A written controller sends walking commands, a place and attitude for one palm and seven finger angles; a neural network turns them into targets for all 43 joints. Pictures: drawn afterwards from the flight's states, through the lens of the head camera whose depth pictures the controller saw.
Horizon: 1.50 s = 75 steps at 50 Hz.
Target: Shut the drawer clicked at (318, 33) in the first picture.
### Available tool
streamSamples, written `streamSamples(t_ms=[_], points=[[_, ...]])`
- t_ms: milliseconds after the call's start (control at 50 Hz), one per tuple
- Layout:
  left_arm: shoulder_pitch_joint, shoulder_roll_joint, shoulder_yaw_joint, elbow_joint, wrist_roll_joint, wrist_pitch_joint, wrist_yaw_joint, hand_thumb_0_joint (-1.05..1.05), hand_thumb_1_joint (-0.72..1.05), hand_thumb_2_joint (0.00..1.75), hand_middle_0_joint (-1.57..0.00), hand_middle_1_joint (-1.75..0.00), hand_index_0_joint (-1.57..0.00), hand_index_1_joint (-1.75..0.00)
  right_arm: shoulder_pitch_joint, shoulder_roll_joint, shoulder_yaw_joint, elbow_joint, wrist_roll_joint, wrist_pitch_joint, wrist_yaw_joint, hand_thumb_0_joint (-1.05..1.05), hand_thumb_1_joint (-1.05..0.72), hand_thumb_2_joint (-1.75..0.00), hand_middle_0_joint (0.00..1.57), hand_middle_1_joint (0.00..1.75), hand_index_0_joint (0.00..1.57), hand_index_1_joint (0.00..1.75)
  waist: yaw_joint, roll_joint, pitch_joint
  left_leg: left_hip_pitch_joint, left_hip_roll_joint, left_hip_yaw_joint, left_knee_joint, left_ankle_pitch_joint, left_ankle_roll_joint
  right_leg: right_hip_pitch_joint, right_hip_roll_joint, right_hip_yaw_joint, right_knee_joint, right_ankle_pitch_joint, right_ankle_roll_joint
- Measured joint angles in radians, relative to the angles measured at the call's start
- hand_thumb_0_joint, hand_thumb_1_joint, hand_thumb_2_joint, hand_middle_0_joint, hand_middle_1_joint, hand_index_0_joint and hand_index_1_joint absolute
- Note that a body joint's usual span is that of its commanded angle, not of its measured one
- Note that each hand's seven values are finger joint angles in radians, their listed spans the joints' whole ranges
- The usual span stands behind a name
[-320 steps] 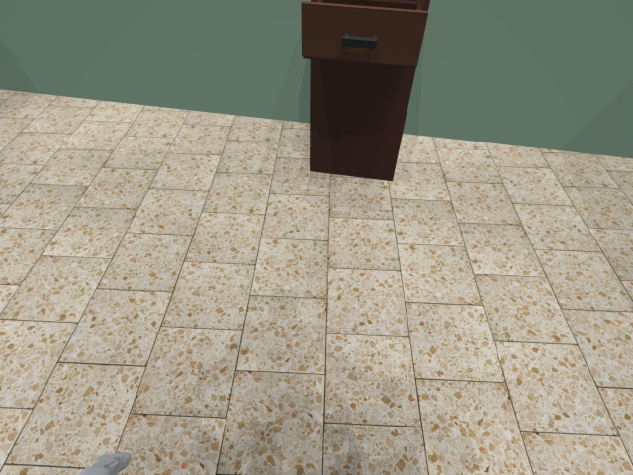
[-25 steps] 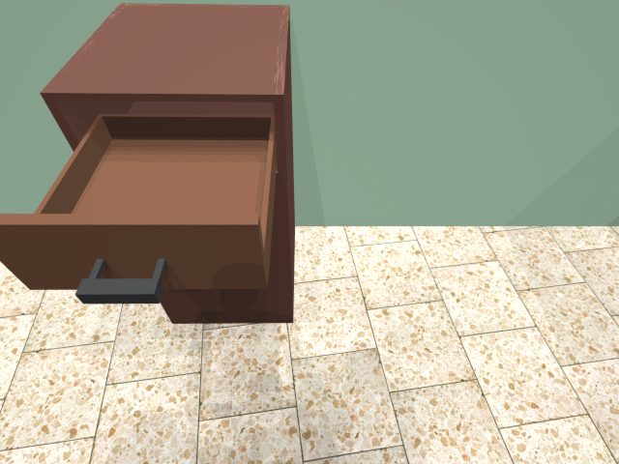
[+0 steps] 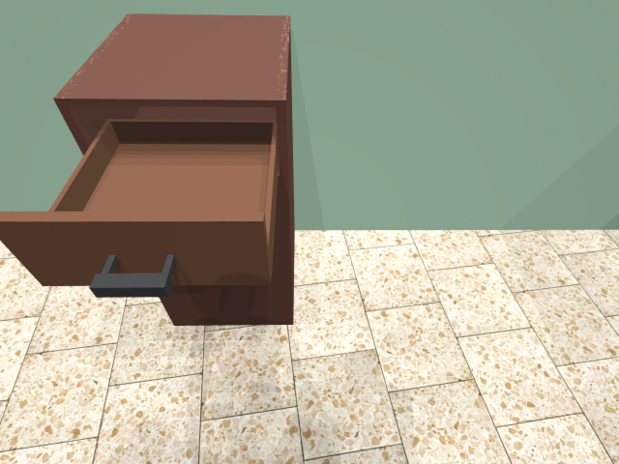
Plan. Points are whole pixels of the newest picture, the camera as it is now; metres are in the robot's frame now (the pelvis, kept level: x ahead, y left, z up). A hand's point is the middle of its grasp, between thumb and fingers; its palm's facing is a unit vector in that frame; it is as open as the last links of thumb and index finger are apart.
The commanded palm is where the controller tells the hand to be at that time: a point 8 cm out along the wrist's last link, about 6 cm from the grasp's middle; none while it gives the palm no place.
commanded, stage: look again from close up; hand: left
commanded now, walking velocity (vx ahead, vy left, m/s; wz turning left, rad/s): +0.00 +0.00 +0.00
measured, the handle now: (136, 273) +0.36 +0.29 +0.01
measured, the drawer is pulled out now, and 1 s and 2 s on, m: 0.30 0.30 0.30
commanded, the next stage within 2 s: shuffle to correct the standing spot in 0.54 s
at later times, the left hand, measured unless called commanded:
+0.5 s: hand out of the picture +0.00 +0.21 -0.18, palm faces +0.04 -0.98 -0.20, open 7.4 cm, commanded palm none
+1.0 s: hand out of the picture -0.03 +0.19 -0.19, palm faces +0.10 -0.99 -0.14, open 7.4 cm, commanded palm none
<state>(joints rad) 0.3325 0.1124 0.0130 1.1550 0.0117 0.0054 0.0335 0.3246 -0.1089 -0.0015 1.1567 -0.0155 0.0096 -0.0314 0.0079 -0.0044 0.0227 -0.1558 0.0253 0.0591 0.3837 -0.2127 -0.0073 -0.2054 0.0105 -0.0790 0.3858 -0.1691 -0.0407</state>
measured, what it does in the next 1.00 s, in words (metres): stands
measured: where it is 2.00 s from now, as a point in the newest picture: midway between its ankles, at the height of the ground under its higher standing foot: outside the picture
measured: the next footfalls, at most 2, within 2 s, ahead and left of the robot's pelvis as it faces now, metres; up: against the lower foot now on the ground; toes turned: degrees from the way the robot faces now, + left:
left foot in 1.40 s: +0.13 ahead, +0.15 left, +0.00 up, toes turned +6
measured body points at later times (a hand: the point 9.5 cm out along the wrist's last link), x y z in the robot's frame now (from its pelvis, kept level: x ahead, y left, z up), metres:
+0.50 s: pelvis -0.01 +0.04 -0.01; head -0.02 +0.04 +0.44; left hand +0.00 +0.26 -0.16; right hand -0.01 -0.17 -0.17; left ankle +0.00 +0.12 -0.74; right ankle +0.03 -0.09 -0.74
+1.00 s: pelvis +0.02 +0.04 -0.01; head +0.02 +0.05 +0.44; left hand -0.04 +0.24 -0.18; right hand +0.00 -0.17 -0.17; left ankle +0.00 +0.12 -0.74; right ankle +0.03 -0.09 -0.74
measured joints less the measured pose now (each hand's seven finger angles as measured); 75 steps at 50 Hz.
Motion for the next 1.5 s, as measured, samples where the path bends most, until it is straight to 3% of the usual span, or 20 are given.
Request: streamSamples(t_ms=[120, 240, 380, 680, 880, 1100, 1200, 1240, 1260, 1320, 1360, 1420, 1500], points=[[-0.007, -0.012, -0.015, -0.006, 0.007, -0.025, 0.013, 0.00, 0.91, 0.90, -0.20, -0.30, -0.20, -0.30, 0.007, -0.009, 0.006, -0.009, 0.004, -0.006, 0.006, 0.01, -0.91, -0.90, 0.19, 0.29, 0.20, 0.30, -0.002, 0.012, 0.010, -0.032, 0.007, 0.001, 0.056, -0.028, 0.004, -0.014, 0.004, -0.001, 0.016, -0.005, 0.007], [-0.012, -0.006, -0.027, -0.024, 0.004, -0.028, 0.015, 0.00, 0.90, 0.90, -0.20, -0.30, -0.20, -0.30, 0.003, -0.020, 0.004, -0.065, 0.003, -0.024, 0.004, 0.01, -0.91, -0.90, 0.19, 0.29, 0.20, 0.30, -0.031, 0.022, -0.004, -0.043, -0.013, 0.001, 0.121, -0.063, 0.025, -0.027, -0.021, 0.000, 0.092, -0.046, 0.021], [-0.025, 0.033, -0.018, -0.058, 0.007, -0.021, 0.012, 0.01, 0.92, 0.90, -0.20, -0.30, -0.20, -0.30, 0.014, -0.021, 0.012, -0.075, -0.003, -0.021, 0.009, 0.02, -0.92, -0.90, 0.19, 0.29, 0.20, 0.30, -0.019, 0.009, -0.045, -0.038, -0.040, 0.007, 0.112, -0.058, 0.046, -0.031, -0.048, 0.007, 0.105, -0.050, 0.042], [-0.003, 0.021, -0.019, -0.062, 0.006, -0.015, 0.005, 0.00, 0.91, 0.90, -0.19, -0.30, -0.20, -0.30, 0.002, -0.021, 0.018, -0.061, 0.001, -0.028, 0.013, 0.01, -0.91, -0.90, 0.20, 0.29, 0.20, 0.30, -0.008, -0.010, -0.007, -0.024, -0.065, 0.010, 0.058, -0.020, 0.066, -0.021, -0.070, 0.011, 0.064, -0.018, 0.061], [0.060, 0.000, -0.009, -0.048, 0.022, -0.011, -0.007, 0.00, 0.91, 0.90, -0.19, -0.30, -0.20, -0.30, 0.031, -0.021, 0.008, -0.046, -0.005, -0.007, 0.019, 0.01, -0.91, -0.90, 0.20, 0.29, 0.20, 0.30, -0.001, -0.010, -0.031, -0.032, -0.061, 0.005, 0.116, -0.077, 0.067, -0.029, -0.065, 0.012, 0.125, -0.089, 0.043], [0.091, 0.005, 0.012, -0.044, 0.012, -0.025, -0.006, 0.00, 0.91, 0.90, -0.19, -0.30, -0.20, -0.30, 0.040, -0.006, 0.014, -0.049, -0.002, -0.038, 0.017, 0.01, -0.91, -0.90, 0.19, 0.29, 0.20, 0.30, 0.004, -0.028, -0.013, -0.030, -0.063, -0.004, 0.187, -0.168, 0.071, -0.023, -0.070, 0.007, 0.190, -0.169, 0.058], [0.063, 0.001, 0.008, -0.040, 0.012, -0.017, -0.005, 0.00, 0.91, 0.90, -0.19, -0.30, -0.20, -0.30, 0.038, -0.001, 0.020, -0.044, -0.004, -0.062, -0.001, 0.00, -0.91, -0.90, 0.19, 0.29, 0.20, 0.30, -0.007, -0.013, 0.000, 0.020, -0.058, 0.011, 0.167, -0.190, 0.082, -0.041, -0.062, -0.010, 0.268, -0.249, 0.019], [0.041, 0.003, 0.011, -0.056, 0.010, -0.024, -0.009, 0.00, 0.91, 0.90, -0.19, -0.30, -0.20, -0.30, 0.047, 0.003, 0.024, -0.044, -0.001, -0.061, -0.003, 0.00, -0.91, -0.90, 0.19, 0.29, 0.20, 0.30, -0.015, -0.003, 0.010, 0.032, -0.056, 0.007, 0.176, -0.201, 0.078, -0.026, -0.050, -0.028, 0.210, -0.174, 0.005], [0.028, 0.003, 0.015, -0.066, 0.010, -0.034, -0.009, 0.00, 0.91, 0.90, -0.19, -0.30, -0.20, -0.30, 0.050, 0.003, 0.024, -0.042, 0.003, -0.058, -0.003, 0.00, -0.91, -0.90, 0.20, 0.29, 0.20, 0.30, -0.014, 0.002, 0.015, 0.020, -0.054, 0.003, 0.213, -0.209, 0.076, -0.017, -0.050, -0.033, 0.201, -0.145, 0.018], [0.000, 0.002, 0.016, -0.091, 0.010, -0.060, 0.003, 0.00, 0.91, 0.90, -0.19, -0.30, -0.20, -0.30, 0.041, 0.004, 0.017, -0.027, 0.009, -0.032, -0.003, 0.00, -0.91, -0.90, 0.20, 0.29, 0.20, 0.30, -0.005, 0.013, 0.018, -0.070, -0.039, 0.005, 0.407, -0.285, 0.047, 0.012, -0.051, -0.053, 0.193, -0.174, 0.036], [-0.010, 0.006, 0.016, -0.101, 0.016, -0.052, 0.014, 0.00, 0.92, 0.90, -0.19, -0.30, -0.20, -0.30, 0.017, 0.006, 0.010, -0.030, 0.013, -0.014, -0.002, 0.01, -0.91, -0.90, 0.20, 0.29, 0.20, 0.30, 0.000, 0.004, 0.023, -0.109, -0.029, 0.010, 0.412, -0.317, 0.031, 0.034, -0.058, -0.053, 0.172, -0.175, 0.040], [-0.021, 0.014, 0.015, -0.107, 0.009, -0.024, 0.018, 0.01, 0.92, 0.90, -0.19, -0.30, -0.20, -0.30, -0.017, 0.002, 0.005, -0.048, 0.008, -0.021, -0.004, 0.01, -0.91, -0.90, 0.20, 0.29, 0.20, 0.30, -0.005, -0.011, 0.039, -0.100, -0.010, 0.018, 0.220, -0.061, 0.025, 0.036, -0.069, -0.048, 0.200, -0.189, 0.058], [-0.022, 0.020, 0.018, -0.106, 0.002, 0.009, 0.019, 0.01, 0.92, 0.90, -0.19, -0.30, -0.20, -0.30, -0.037, -0.013, -0.002, -0.044, 0.001, -0.013, -0.006, 0.03, -0.93, -0.90, 0.20, 0.29, 0.20, 0.30, 0.009, -0.036, 0.022, -0.084, -0.031, 0.051, 0.203, -0.091, 0.068, 0.035, -0.089, -0.016, 0.191, -0.191, 0.069]])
